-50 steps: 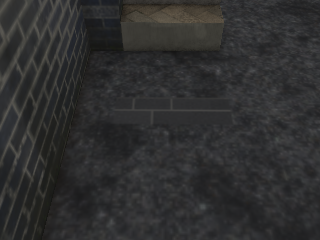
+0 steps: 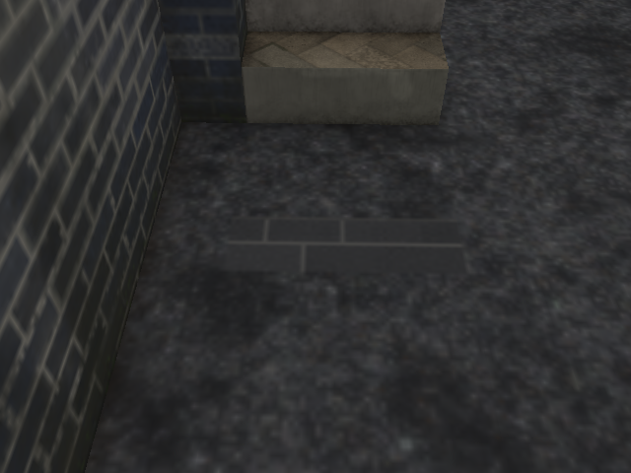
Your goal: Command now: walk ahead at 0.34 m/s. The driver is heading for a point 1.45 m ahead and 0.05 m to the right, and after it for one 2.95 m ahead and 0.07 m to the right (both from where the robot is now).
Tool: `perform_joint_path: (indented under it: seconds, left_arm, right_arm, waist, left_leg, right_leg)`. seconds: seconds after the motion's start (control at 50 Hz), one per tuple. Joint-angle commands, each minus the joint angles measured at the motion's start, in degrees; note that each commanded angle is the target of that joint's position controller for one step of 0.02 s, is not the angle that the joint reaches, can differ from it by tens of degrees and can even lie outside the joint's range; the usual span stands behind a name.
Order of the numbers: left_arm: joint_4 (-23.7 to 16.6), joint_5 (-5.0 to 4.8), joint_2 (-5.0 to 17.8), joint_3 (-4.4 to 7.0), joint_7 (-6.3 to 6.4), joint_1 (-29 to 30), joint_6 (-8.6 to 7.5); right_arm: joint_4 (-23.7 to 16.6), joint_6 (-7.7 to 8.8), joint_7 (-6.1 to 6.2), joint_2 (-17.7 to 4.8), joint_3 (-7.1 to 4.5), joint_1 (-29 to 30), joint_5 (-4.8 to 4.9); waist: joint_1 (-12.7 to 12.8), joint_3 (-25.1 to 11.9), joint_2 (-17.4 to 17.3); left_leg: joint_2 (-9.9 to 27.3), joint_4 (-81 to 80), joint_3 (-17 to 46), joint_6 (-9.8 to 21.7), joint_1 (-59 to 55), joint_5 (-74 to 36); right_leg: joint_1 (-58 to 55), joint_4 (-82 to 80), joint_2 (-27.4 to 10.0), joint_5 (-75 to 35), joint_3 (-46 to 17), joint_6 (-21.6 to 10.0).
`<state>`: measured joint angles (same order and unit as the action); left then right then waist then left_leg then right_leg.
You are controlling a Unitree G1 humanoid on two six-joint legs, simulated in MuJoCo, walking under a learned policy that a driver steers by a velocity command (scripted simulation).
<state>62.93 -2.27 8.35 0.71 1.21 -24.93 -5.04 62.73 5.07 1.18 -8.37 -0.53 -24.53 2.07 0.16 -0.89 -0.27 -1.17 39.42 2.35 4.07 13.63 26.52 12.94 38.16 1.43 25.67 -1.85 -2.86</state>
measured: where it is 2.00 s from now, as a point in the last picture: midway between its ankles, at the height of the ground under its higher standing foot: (313, 389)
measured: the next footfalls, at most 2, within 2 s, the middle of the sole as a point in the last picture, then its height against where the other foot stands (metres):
left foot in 0.26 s outside the picture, level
right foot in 0.80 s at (350, 454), level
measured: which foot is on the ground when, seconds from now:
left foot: down 0.00-0.02, up 0.04-0.24, down 0.26-0.80, up 0.82-1.00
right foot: down 0.00-0.26, up 0.28-0.78, down 0.80-1.00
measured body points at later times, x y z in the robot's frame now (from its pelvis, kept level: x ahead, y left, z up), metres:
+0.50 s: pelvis +0.20 +0.10 +0.03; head +0.20 +0.12 +0.48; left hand +0.32 +0.36 -0.10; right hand +0.14 -0.13 -0.11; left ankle +0.17 +0.18 -0.72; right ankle +0.26 -0.07 -0.62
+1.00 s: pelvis +0.43 +0.03 +0.01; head +0.47 +0.03 +0.46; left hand +0.53 +0.28 -0.12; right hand +0.50 -0.22 -0.13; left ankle +0.39 +0.19 -0.66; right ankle +0.53 -0.04 -0.72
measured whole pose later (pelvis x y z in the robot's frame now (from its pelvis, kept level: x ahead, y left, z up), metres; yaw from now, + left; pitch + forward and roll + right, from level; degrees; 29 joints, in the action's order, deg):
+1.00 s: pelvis +0.43 +0.03 +0.01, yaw -1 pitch +1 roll -1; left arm 53.0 0.9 12.1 1.9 -0.6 -9.7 -4.0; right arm 55.1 3.4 2.2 -13.5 -0.9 -13.3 0.2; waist 1.0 3.0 -1.5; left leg 3.8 58.2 3.2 -3.9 23.9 29.3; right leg 21.1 24.0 4.6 3.9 3.8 -5.4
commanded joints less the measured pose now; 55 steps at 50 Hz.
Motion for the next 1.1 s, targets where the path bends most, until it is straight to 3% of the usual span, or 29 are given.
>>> perform_joint_path:
  seconds: [0.02,0.04,0.06,0.08,0.12,0.14,0.18,0.22,0.24,0.26,0.28,0.3,0.32,0.34,0.36,0.38,0.44,0.5,0.58,0.72,0.78,0.8,0.82,0.84,0.86,0.9,0.94,1.0,1.1]
  left_arm:
    - [-0.1,-0.55,9.3,1.93,-0.76,-10.4,-2.31]
    - [0.8,-0.12,10.7,2.50,-1.02,-14.9,-2.65]
    - [2.1,1.36,9.8,2.45,-1.47,-20.3,-2.74]
    - [2.2,1.58,10.5,2.39,-1.07,-19.0,-2.91]
    - [-0.8,1.49,8.5,1.43,0.21,-11.6,-1.78]
    - [-4.1,0.05,8.5,1.47,0.55,-2.9,-1.38]
    - [-5.6,-1.18,13.6,2.82,1.18,2.8,-0.90]
    - [-5.7,0.54,17.2,3.66,1.24,3.1,-1.05]
    - [-5.9,0.71,16.1,3.57,0.90,3.7,-1.15]
    - [-6.8,1.16,11.8,2.76,0.72,4.6,-1.39]
    - [-7.1,2.54,2.4,0.70,0.47,1.7,-1.75]
    - [-7.0,-1.35,-1.1,0.63,0.88,-9.3,-3.09]
    - [-7.8,-3.49,2.8,1.20,0.89,-7.2,-3.90]
    - [-9.8,-2.58,5.3,1.35,0.82,1.3,-3.87]
    - [-10.2,-0.81,6.4,1.64,1.25,3.8,-3.08]
    - [-9.8,0.23,7.7,2.32,1.27,2.6,-2.25]
    - [-9.8,0.16,9.0,3.29,0.89,3.9,-0.60]
    - [-13.2,1.33,7.7,2.89,0.22,14.0,-0.77]
    - [-16.5,0.59,6.5,2.49,-0.90,22.5,-0.65]
    - [-19.4,0.91,6.9,1.64,-2.99,28.8,-0.87]
    - [-15.5,2.24,11.9,3.90,-2.87,13.7,-1.47]
    - [-13.3,2.50,15.4,4.87,-2.17,6.5,-1.31]
    - [-12.2,4.95,19.1,4.72,-1.70,1.1,-0.69]
    - [-12.6,5.57,15.6,3.27,-2.13,0.5,-0.06]
    - [-13.9,3.90,12.6,3.09,-2.47,6.1,0.44]
    - [-15.2,1.38,8.1,1.69,-2.27,15.8,0.15]
    - [-14.2,2.14,9.4,2.12,-1.97,19.1,0.03]
    - [-12.4,3.99,10.6,2.84,-1.01,16.7,0.37]
    - [-13.2,1.69,9.9,2.98,0.59,19.1,2.35]
  right_arm:
    - [-5.3,3.09,-1.25,-1.3,0.17,3.6,0.11]
    - [-7.5,4.09,-1.57,-2.5,0.11,8.0,0.18]
    - [-10.0,4.73,-2.36,-3.8,0.06,12.6,0.51]
    - [-11.9,4.81,-2.30,-5.2,-0.08,14.9,1.26]
    - [-13.1,4.15,-2.47,-8.1,-0.76,14.1,1.58]
    - [-14.2,3.87,-1.75,-7.3,-0.58,15.6,0.68]
    - [-11.5,2.93,-2.43,-4.7,0.30,10.2,-2.03]
    - [-5.9,1.39,-2.13,-9.6,-2.83,-5.7,-0.22]
    - [-4.0,0.87,-1.71,-11.5,-3.96,-12.5,-0.24]
    - [-1.9,0.76,-1.64,-13.5,-4.51,-19.0,-1.17]
    - [-3.0,1.24,-1.89,-15.6,-3.32,-18.2,-2.08]
    - [-3.8,2.57,-2.48,-16.7,-3.10,-16.6,-3.37]
    - [-4.7,3.28,-3.02,-15.6,-2.84,-8.7,-2.09]
    - [-5.8,3.42,-3.18,-13.7,-2.38,-2.6,-1.77]
    - [-6.9,3.43,-3.18,-13.7,-2.12,2.8,-2.67]
    - [-7.1,3.34,-2.98,-13.2,-1.88,5.6,-3.27]
    - [-4.2,3.23,-2.15,-10.1,-0.72,1.5,-2.48]
    - [-2.9,2.64,-0.91,-11.2,-0.90,-3.9,-2.26]
    - [-3.4,1.47,-0.16,-11.0,-0.93,-5.8,-2.38]
    - [-3.9,0.12,-0.95,-12.0,-0.75,-5.3,-1.81]
    - [-5.2,-0.03,-0.70,-14.8,-1.52,-0.7,-1.50]
    - [-6.0,0.48,-0.68,-14.6,-1.41,-0.9,-2.01]
    - [-6.4,1.39,-0.88,-8.3,0.34,-7.2,-3.11]
    - [-2.5,2.40,-1.17,-5.0,0.82,-18.0,-1.31]
    - [-2.4,1.83,-1.18,-8.9,-0.27,-15.9,-0.15]
    - [-5.7,-0.21,0.22,-9.7,-1.08,-2.1,-1.21]
    - [-6.3,-2.17,1.05,-7.3,-1.00,-0.9,-2.02]
    - [-6.6,-2.59,1.69,-5.9,-0.42,1.1,-2.21]
    - [-5.5,-3.53,1.32,-8.5,-0.98,3.0,-2.79]
  waist:
    - [3.0,10.4,9.6]
    - [5.5,9.5,11.2]
    - [8.9,8.5,13.4]
    - [7.7,10.7,11.5]
    - [3.9,7.4,8.3]
    - [1.3,10.3,7.1]
    - [-1.9,6.8,3.7]
    - [-10.2,2.7,5.7]
    - [-13.9,0.4,2.6]
    - [-15.9,-1.1,-6.5]
    - [-10.6,-1.1,-23.4]
    - [-4.4,-5.7,-29.2]
    - [-1.3,2.4,-16.8]
    - [-2.1,8.2,-7.1]
    - [-0.6,8.7,-1.4]
    - [1.5,7.4,-2.6]
    - [1.3,7.6,-5.1]
    - [-1.2,7.4,-2.4]
    - [-3.0,7.0,-3.8]
    - [-2.5,7.6,-7.3]
    - [6.4,-0.9,-9.1]
    - [8.9,-5.7,-5.8]
    - [5.9,-16.7,9.9]
    - [2.3,-30.1,17.5]
    - [1.7,-26.6,12.7]
    - [0.1,-9.8,-1.1]
    - [-2.5,-4.0,1.2]
    - [-2.3,-3.6,5.3]
    - [-3.3,-0.9,5.7]
  left_leg:
    - [-2.0,6.0,-2.4,2.7,20.6,-4.4]
    - [-1.9,14.8,-3.9,1.8,28.8,-7.5]
    - [-1.2,26.0,-2.1,1.9,39.8,5.6]
    - [2.6,35.3,2.1,2.0,48.1,10.6]
    - [9.3,35.5,5.5,2.0,50.2,11.6]
    - [11.3,25.1,4.6,0.9,43.5,9.7]
    - [6.0,6.5,-3.9,-2.7,7.6,-8.1]
    - [-0.7,6.1,-10.1,-5.6,-13.7,-14.7]
    - [-2.0,2.6,-11.7,-5.4,-17.3,-12.6]
    - [1.1,-2.1,-5.4,-3.9,-19.5,-10.9]
    - [13.5,-9.8,17.8,1.2,-14.5,-6.5]
    - [23.3,-30.3,51.5,9.6,-15.0,9.8]
    - [26.7,-32.9,54.5,10.5,-10.8,19.6]
    - [25.2,-29.8,43.9,9.4,-3.7,13.7]
    - [21.9,-27.9,33.6,7.7,1.6,4.6]
    - [18.5,-27.7,26.1,6.6,3.6,-1.1]
    - [14.4,-31.2,15.5,6.0,0.6,-12.5]
    - [15.5,-32.7,11.5,6.5,-8.0,-20.3]
    - [13.7,-33.0,4.4,4.9,-10.6,-27.1]
    - [13.5,-24.0,-1.9,2.6,-12.1,-50.3]
    - [11.5,-7.0,-2.0,-0.5,-13.8,-64.7]
    - [8.1,4.0,-3.1,-2.9,-7.3,-55.5]
    - [-0.7,29.0,-3.0,-6.0,11.6,-6.6]
    - [-3.2,42.5,9.5,-6.4,12.5,14.4]
    - [0.3,46.0,9.4,-7.0,13.4,11.7]
    - [4.9,38.0,3.7,-8.1,15.4,5.1]
    - [6.4,24.4,1.2,-8.1,6.5,1.5]
    - [4.7,10.1,-1.0,-8.2,1.6,2.1]
    - [3.8,-4.8,-3.3,-5.3,-6.3,-13.0]
  right_leg:
    - [-7.0,-16.3,-12.5,2.2,-23.4,-12.6]
    - [-14.4,-18.1,-17.7,-8.7,-31.1,-15.3]
    - [-23.5,-20.3,-22.0,-18.2,-37.4,-17.9]
    - [-26.7,-19.8,-25.2,-22.9,-38.8,-17.3]
    - [-25.8,-19.6,-23.8,-22.5,-28.4,-10.8]
    - [-15.5,-23.7,-20.8,-19.1,-21.6,-7.2]
    - [8.9,-26.3,-9.2,-6.6,-7.4,-3.4]
    - [15.0,-18.4,-7.0,-15.3,-4.8,-3.3]
    - [12.9,-6.3,-5.0,-25.9,-1.7,-2.1]
    - [14.8,12.6,-2.5,-24.9,0.0,-0.1]
    - [20.9,37.8,3.0,7.4,-2.1,1.0]
    - [26.6,48.5,6.6,6.8,-13.1,-1.3]
    - [33.0,51.6,2.2,0.2,-11.2,-2.1]
    - [34.5,49.6,-1.3,-6.3,-8.7,-3.2]
    - [31.1,46.1,-4.4,-12.1,-7.1,-3.3]
    - [27.9,41.1,-6.3,-15.4,-6.3,-3.0]
    - [26.3,30.7,-7.8,-18.6,-3.4,-1.2]
    - [34.1,22.1,-8.2,-24.2,-1.5,0.9]
    - [34.0,10.3,-6.8,-32.9,1.1,2.6]
    - [19.9,-3.1,-1.7,-30.6,5.4,0.5]
    - [1.1,-10.6,2.1,-31.0,5.7,-2.9]
    - [-11.7,-10.4,-2.7,-51.0,1.7,-4.5]
    - [-34.1,-3.3,-18.6,-83.1,-14.6,-14.2]
    - [-37.1,-8.2,-25.6,-88.5,-28.7,-20.5]
    - [-28.8,-12.5,-22.9,-70.3,-25.1,-19.8]
    - [-8.6,-18.2,-17.1,-49.0,-14.3,-13.4]
    - [5.0,-22.0,-12.0,-41.0,-6.9,-10.2]
    - [7.2,-22.5,-9.7,-41.4,-4.0,-11.4]
    - [13.6,-27.3,-9.4,-0.4,-7.3,-8.3]
Over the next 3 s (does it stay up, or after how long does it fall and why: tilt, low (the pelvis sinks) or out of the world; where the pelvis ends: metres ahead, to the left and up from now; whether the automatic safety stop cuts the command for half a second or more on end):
stays up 1.25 -0.02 0.03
